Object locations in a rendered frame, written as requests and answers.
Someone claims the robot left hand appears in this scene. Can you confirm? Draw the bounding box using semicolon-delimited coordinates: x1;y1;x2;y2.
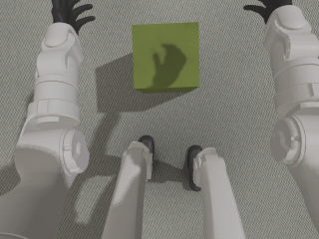
51;0;96;36

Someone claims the left robot foot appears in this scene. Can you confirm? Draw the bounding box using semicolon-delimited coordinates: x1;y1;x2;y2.
140;135;155;159

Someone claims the robot right hand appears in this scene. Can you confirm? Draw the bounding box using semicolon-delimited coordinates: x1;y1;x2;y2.
243;0;292;25

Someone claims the robot left upper arm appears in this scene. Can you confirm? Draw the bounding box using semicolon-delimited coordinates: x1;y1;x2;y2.
0;126;90;239

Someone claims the robot left forearm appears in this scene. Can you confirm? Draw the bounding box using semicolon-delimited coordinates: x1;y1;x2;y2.
14;22;84;174

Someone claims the robot right upper arm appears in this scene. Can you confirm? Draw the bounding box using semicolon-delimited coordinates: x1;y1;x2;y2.
269;115;319;234

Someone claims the robot right forearm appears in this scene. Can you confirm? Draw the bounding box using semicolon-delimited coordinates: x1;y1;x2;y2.
263;5;319;117

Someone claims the carton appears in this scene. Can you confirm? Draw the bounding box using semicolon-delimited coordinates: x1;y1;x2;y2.
132;22;200;94

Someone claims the right robot thigh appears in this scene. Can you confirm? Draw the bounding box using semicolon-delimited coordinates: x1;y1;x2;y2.
193;153;246;239

